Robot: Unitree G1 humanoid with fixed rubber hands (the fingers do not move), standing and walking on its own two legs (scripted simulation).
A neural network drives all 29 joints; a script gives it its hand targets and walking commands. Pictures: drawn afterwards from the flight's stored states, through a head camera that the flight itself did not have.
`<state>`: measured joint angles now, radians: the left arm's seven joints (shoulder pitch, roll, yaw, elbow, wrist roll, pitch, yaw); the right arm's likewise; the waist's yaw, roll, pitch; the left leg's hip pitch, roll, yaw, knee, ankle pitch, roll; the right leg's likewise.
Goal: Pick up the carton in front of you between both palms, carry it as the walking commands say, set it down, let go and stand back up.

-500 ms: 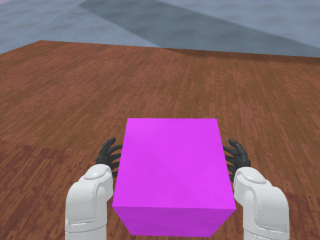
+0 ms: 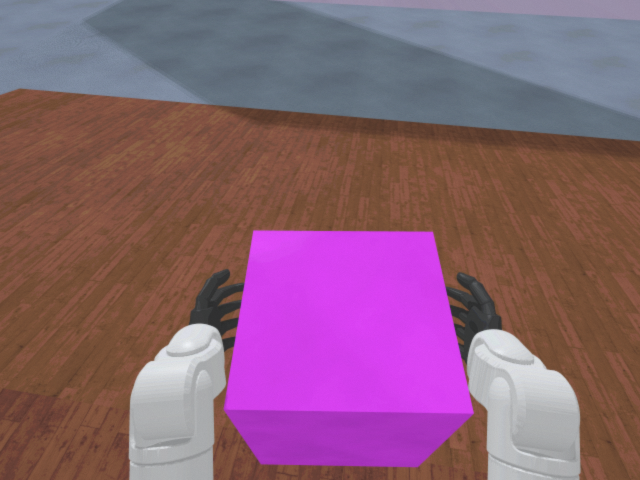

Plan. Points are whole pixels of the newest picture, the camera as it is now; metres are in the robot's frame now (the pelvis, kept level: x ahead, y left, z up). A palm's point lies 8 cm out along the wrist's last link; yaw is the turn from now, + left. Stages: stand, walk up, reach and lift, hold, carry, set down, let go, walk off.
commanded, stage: carry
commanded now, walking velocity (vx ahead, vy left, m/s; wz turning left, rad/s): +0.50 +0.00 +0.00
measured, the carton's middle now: (340, 356) +0.29 +0.00 +0.03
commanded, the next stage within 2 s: none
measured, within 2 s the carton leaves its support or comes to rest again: neither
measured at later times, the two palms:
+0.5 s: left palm (269, 126) +0.69 +0.13 +0.12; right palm (432, 128) +0.70 -0.17 +0.12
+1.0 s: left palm (290, 74) +1.04 +0.12 +0.07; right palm (407, 77) +1.03 -0.18 +0.07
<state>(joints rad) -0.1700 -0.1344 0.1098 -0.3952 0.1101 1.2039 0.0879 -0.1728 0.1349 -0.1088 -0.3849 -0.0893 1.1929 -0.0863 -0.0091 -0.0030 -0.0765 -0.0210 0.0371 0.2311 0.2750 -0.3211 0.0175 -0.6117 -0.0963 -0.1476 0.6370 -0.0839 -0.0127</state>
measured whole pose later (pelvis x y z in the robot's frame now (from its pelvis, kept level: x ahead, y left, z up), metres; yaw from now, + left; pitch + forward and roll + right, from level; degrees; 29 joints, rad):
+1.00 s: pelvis +0.67 -0.01 -0.05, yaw +1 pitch +6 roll +1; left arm -0.64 -0.05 0.25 -0.09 0.08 1.21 0.13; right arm -0.66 0.04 -0.22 -0.03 -0.04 1.16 -0.13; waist -0.08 -0.02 0.02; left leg -0.18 -0.06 0.10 0.67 -0.41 0.11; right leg -0.56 0.02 -0.07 0.45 0.19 -0.07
